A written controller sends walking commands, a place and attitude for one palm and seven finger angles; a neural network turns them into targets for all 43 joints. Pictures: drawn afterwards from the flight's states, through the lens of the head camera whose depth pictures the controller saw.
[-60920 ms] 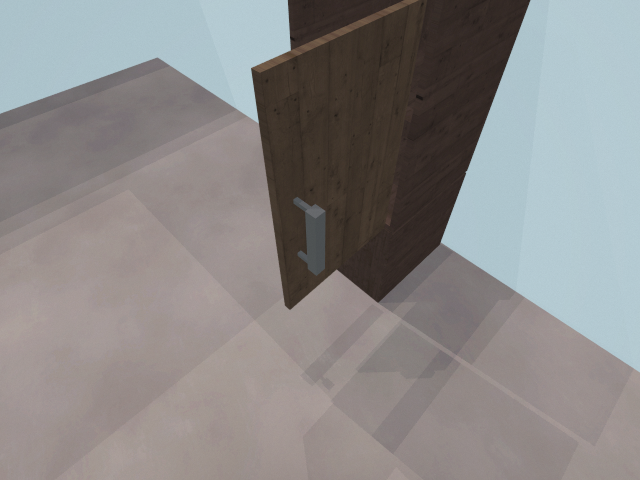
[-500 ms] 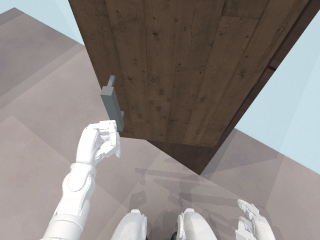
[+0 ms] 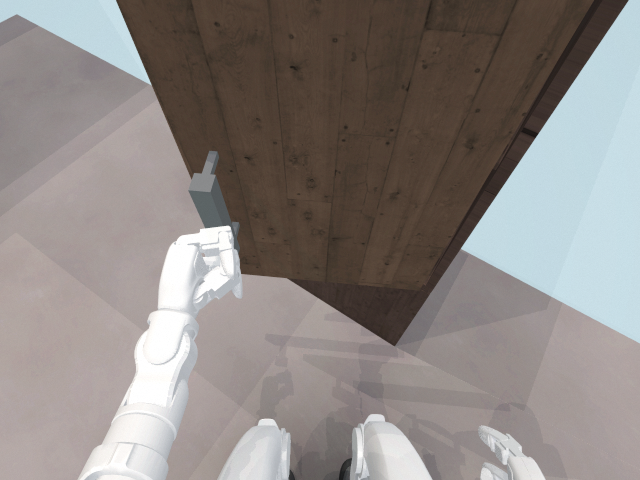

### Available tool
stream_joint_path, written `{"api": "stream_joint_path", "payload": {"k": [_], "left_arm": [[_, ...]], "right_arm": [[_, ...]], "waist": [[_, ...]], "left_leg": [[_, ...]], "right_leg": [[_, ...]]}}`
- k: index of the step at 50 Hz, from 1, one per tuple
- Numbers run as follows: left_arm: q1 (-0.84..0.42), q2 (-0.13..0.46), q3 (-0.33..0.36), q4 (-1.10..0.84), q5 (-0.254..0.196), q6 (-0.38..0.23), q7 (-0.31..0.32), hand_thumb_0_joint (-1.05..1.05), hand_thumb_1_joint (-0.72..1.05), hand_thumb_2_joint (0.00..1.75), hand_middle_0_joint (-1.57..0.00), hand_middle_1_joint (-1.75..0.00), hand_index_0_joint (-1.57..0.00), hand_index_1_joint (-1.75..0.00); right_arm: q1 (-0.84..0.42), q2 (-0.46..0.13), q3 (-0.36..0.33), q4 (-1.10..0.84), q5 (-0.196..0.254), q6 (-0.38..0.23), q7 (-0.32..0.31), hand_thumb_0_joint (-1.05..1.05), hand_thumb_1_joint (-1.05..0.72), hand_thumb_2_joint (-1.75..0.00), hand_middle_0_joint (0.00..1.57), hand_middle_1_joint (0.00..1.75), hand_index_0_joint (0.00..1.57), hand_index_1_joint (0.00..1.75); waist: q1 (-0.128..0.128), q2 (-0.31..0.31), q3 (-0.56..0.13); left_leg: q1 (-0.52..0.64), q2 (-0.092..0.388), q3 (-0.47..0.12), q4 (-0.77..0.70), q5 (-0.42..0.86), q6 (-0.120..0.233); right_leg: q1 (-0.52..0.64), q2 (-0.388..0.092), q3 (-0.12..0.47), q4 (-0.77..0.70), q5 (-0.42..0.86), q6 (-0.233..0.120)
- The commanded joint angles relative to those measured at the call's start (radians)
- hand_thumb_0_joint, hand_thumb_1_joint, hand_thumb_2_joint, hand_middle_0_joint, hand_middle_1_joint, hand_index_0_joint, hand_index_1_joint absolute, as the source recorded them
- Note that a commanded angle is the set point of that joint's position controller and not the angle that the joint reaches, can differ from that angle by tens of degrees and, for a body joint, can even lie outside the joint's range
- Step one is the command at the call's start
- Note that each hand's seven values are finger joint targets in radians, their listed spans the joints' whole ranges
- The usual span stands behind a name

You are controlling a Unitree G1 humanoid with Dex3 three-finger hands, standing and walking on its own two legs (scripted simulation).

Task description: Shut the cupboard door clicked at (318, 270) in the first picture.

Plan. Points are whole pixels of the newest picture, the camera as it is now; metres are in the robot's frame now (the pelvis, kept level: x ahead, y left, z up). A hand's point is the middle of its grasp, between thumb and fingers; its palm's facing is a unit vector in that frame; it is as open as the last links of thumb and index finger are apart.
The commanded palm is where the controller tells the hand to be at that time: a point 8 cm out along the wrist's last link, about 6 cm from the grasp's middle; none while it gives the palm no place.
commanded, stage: bring the fist close to the handle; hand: left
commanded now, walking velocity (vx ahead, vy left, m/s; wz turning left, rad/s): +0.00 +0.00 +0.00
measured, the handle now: (221, 210) +0.45 +0.14 +0.02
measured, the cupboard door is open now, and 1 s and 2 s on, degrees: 28 13 0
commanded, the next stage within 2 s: push the door shut along its arc in 0.04 s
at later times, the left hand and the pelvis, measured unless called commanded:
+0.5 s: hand (239, 251) +0.39 +0.11 +0.02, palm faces -0.18 -0.98 -0.05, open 3.1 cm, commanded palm +0.38 +0.16 +0.03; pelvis -0.01 +0.00 -0.01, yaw +0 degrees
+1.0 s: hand (266, 208) +0.46 +0.08 +0.02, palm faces -0.31 -0.95 -0.04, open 3.1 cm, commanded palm +0.46 +0.13 +0.03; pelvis -0.02 +0.01 -0.02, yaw -1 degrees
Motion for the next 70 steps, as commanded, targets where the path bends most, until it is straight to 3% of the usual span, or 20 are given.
{"api": "stream_joint_path", "payload": {"k": [1, 5, 8, 10, 20, 27, 30, 32, 36, 39, 42, 46, 48, 50, 52, 57, 60, 63, 64, 70], "left_arm": [[-0.247, 0.092, 0.034, -0.219, -0.013, -0.090, -0.008, 0.00, 0.90, 0.90, -1.30, -1.50, -1.30, -1.50], [-0.249, 0.085, 0.024, -0.208, -0.014, -0.082, -0.018, 0.00, 0.90, 0.90, -1.30, -1.50, -1.30, -1.50], [-0.288, 0.095, 0.029, -0.177, -0.016, -0.070, -0.021, 0.00, 0.90, 0.90, -1.30, -1.50, -1.30, -1.50], [-0.399, 0.119, 0.027, -0.181, -0.004, -0.080, -0.026, 0.00, 0.90, 0.90, -1.30, -1.50, -1.30, -1.50], [-0.563, 0.140, 0.050, -0.038, -0.012, -0.062, -0.080, 0.00, 0.90, 0.90, -1.30, -1.50, -1.30, -1.50], [-0.658, 0.120, 0.028, 0.039, -0.017, -0.061, -0.119, 0.00, 0.90, 0.90, -1.30, -1.50, -1.30, -1.50], [-0.739, 0.164, 0.062, 0.089, -0.005, -0.070, -0.119, 0.00, 0.90, 0.90, -1.30, -1.50, -1.30, -1.50], [-0.811, 0.149, 0.044, 0.131, 0.001, -0.073, -0.126, 0.00, 0.90, 0.90, -1.30, -1.50, -1.30, -1.50], [-0.889, 0.202, 0.084, 0.210, 0.005, -0.078, -0.145, 0.00, 0.90, 0.90, -1.30, -1.50, -1.30, -1.50], [-0.926, 0.165, 0.049, 0.233, -0.001, -0.076, -0.173, 0.00, 0.90, 0.90, -1.30, -1.50, -1.30, -1.50], [-0.959, 0.218, 0.094, 0.285, 0.000, -0.063, -0.178, 0.00, 0.90, 0.90, -1.30, -1.50, -1.30, -1.50], [-1.001, 0.245, 0.117, 0.329, 0.010, -0.057, -0.178, 0.00, 0.90, 0.90, -1.30, -1.50, -1.30, -1.50], [-1.043, 0.254, 0.118, 0.363, 0.019, -0.048, -0.178, 0.00, 0.90, 0.90, -1.30, -1.50, -1.30, -1.50], [-1.090, 0.309, 0.152, 0.346, 0.028, -0.060, -0.180, 0.00, 0.90, 0.90, -1.30, -1.50, -1.30, -1.50], [-1.097, 0.291, 0.142, 0.373, 0.031, -0.050, -0.187, 0.00, 0.90, 0.90, -1.30, -1.50, -1.30, -1.50], [-1.135, 0.328, 0.161, 0.380, 0.027, -0.022, -0.215, 0.00, 0.90, 0.90, -1.30, -1.50, -1.30, -1.50], [-1.190, 0.297, 0.125, 0.353, 0.029, -0.012, -0.229, 0.00, 0.90, 0.90, -1.30, -1.50, -1.30, -1.50], [-1.208, 0.288, 0.114, 0.393, 0.033, 0.011, -0.231, 0.00, 0.90, 0.90, -1.30, -1.50, -1.30, -1.50], [-1.251, 0.274, 0.102, 0.385, 0.031, 0.010, -0.230, 0.00, 0.90, 0.90, -1.30, -1.50, -1.30, -1.50], [-1.308, 0.317, 0.128, 0.410, 0.041, 0.028, -0.232, 0.00, 0.90, 0.90, -1.30, -1.50, -1.30, -1.50]], "right_arm": [[0.015, -0.134, -0.052, -0.118, -0.001, -0.041, -0.008, 0.00, -0.90, -0.90, 0.20, 0.30, 0.20, 0.30], [0.009, -0.137, -0.053, -0.120, 0.002, -0.039, -0.008, 0.00, -0.90, -0.90, 0.20, 0.30, 0.20, 0.30], [0.005, -0.140, -0.050, -0.118, 0.005, -0.034, -0.012, 0.00, -0.90, -0.90, 0.20, 0.30, 0.20, 0.30], [0.006, -0.141, -0.047, -0.107, 0.003, -0.036, -0.020, 0.00, -0.90, -0.90, 0.20, 0.30, 0.20, 0.30], [0.044, -0.155, -0.050, -0.080, 0.007, -0.040, -0.018, 0.00, -0.90, -0.90, 0.20, 0.30, 0.20, 0.30], [0.074, -0.161, -0.054, -0.066, 0.011, -0.033, -0.015, 0.00, -0.90, -0.90, 0.20, 0.30, 0.20, 0.30], [0.089, -0.169, -0.055, -0.051, 0.010, -0.033, -0.016, 0.00, -0.90, -0.90, 0.20, 0.30, 0.20, 0.30], [0.104, -0.168, -0.053, -0.038, 0.008, -0.031, -0.015, 0.00, -0.90, -0.90, 0.20, 0.30, 0.20, 0.30], [0.133, -0.179, -0.053, -0.024, 0.005, -0.030, -0.016, 0.00, -0.90, -0.90, 0.20, 0.30, 0.20, 0.30], [0.148, -0.182, -0.057, -0.025, 0.007, -0.028, -0.011, 0.00, -0.90, -0.90, 0.20, 0.30, 0.20, 0.30], [0.164, -0.192, -0.055, -0.014, 0.005, -0.014, -0.009, 0.00, -0.90, -0.90, 0.20, 0.30, 0.20, 0.30], [0.179, -0.192, -0.051, -0.015, 0.002, -0.005, -0.005, 0.00, -0.90, -0.90, 0.20, 0.30, 0.20, 0.30], [0.184, -0.192, -0.048, -0.013, 0.001, -0.001, -0.005, 0.00, -0.90, -0.90, 0.20, 0.30, 0.20, 0.30], [0.194, -0.198, -0.048, -0.012, -0.003, -0.003, -0.006, 0.00, -0.90, -0.90, 0.20, 0.30, 0.20, 0.30], [0.205, -0.195, -0.047, -0.012, -0.006, 0.001, -0.004, 0.00, -0.90, -0.90, 0.20, 0.30, 0.20, 0.30], [0.225, -0.200, -0.045, -0.011, -0.005, 0.006, -0.004, 0.00, -0.90, -0.90, 0.20, 0.30, 0.20, 0.30], [0.229, -0.199, -0.049, -0.004, -0.006, 0.005, -0.003, 0.00, -0.90, -0.90, 0.20, 0.30, 0.20, 0.30], [0.239, -0.200, -0.046, 0.003, -0.006, 0.008, -0.002, 0.00, -0.90, -0.90, 0.20, 0.30, 0.20, 0.30], [0.247, -0.201, -0.046, 0.005, -0.008, 0.005, -0.004, 0.00, -0.90, -0.90, 0.20, 0.30, 0.20, 0.30], [0.262, -0.207, -0.044, 0.019, -0.015, -0.001, -0.005, 0.00, -0.90, -0.90, 0.20, 0.30, 0.20, 0.30]], "waist": [[-0.004, -0.020, -0.391], [-0.003, 0.001, -0.377], [-0.018, -0.045, -0.345], [-0.037, -0.023, -0.353], [-0.049, 0.014, -0.428], [-0.080, -0.002, -0.407], [-0.084, 0.016, -0.405], [-0.107, 0.000, -0.400], [-0.110, 0.028, -0.444], [-0.121, 0.084, -0.469], [-0.129, 0.041, -0.465], [-0.136, 0.041, -0.462], [-0.156, 0.017, -0.431], [-0.148, 0.063, -0.482], [-0.156, 0.063, -0.490], [-0.166, 0.067, -0.529], [-0.179, 0.121, -0.561], [-0.194, 0.100, -0.508], [-0.210, 0.092, -0.513], [-0.211, 0.127, -0.549]], "left_leg": [[0.162, 0.004, -0.073, -0.146, 0.275, -0.020], [0.175, 0.007, -0.077, -0.151, 0.272, -0.023], [0.136, 0.005, -0.075, -0.148, 0.218, -0.017], [0.134, 0.005, -0.079, -0.135, 0.213, -0.015], [0.181, 0.008, -0.101, -0.127, 0.264, -0.023], [0.178, 0.011, -0.108, -0.127, 0.240, -0.018], [0.174, 0.012, -0.116, -0.125, 0.225, -0.019], [0.156, 0.011, -0.116, -0.118, 0.203, -0.015], [0.164, 0.010, -0.124, -0.107, 0.226, -0.015], [0.215, 0.013, -0.134, -0.105, 0.265, -0.017], [0.192, 0.019, -0.140, -0.101, 0.266, -0.016], [0.162, 0.018, -0.133, -0.087, 0.267, -0.012], [0.106, 0.016, -0.125, -0.076, 0.222, -0.005], [0.131, 0.019, -0.132, -0.068, 0.247, -0.008], [0.137, 0.020, -0.135, -0.061, 0.276, -0.008], [0.140, 0.023, -0.134, -0.044, 0.326, -0.005], [0.200, 0.029, -0.146, -0.035, 0.361, -0.009], [0.178, 0.030, -0.152, -0.038, 0.331, -0.008], [0.194, 0.032, -0.160, -0.034, 0.347, -0.004], [0.206, 0.032, -0.164, -0.018, 0.364, -0.006]], "right_leg": [[0.318, -0.012, 0.112, -0.167, 0.292, 0.035], [0.292, -0.011, 0.104, -0.166, 0.279, 0.034], [0.290, -0.013, 0.114, -0.187, 0.218, 0.039], [0.273, -0.015, 0.120, -0.177, 0.218, 0.038], [0.234, -0.007, 0.100, -0.144, 0.255, 0.031], [0.196, -0.005, 0.099, -0.157, 0.222, 0.032], [0.165, -0.003, 0.095, -0.147, 0.198, 0.028], [0.156, -0.003, 0.096, -0.150, 0.177, 0.031], [0.148, 0.000, 0.095, -0.133, 0.189, 0.025], [0.102, 0.003, 0.084, -0.123, 0.207, 0.019], [0.105, 0.004, 0.081, -0.118, 0.209, 0.022], [0.104, 0.008, 0.086, -0.113, 0.211, 0.023], [0.106, 0.009, 0.095, -0.124, 0.177, 0.026], [0.100, 0.010, 0.095, -0.107, 0.192, 0.021], [0.092, 0.012, 0.088, -0.098, 0.215, 0.022], [0.113, 0.016, 0.090, -0.091, 0.264, 0.023], [0.058, 0.017, 0.081, -0.080, 0.277, 0.023], [0.034, 0.020, 0.075, -0.089, 0.242, 0.023], [0.015, 0.021, 0.070, -0.083, 0.252, 0.023], [-0.005, 0.022, 0.066, -0.072, 0.249, 0.020]]}}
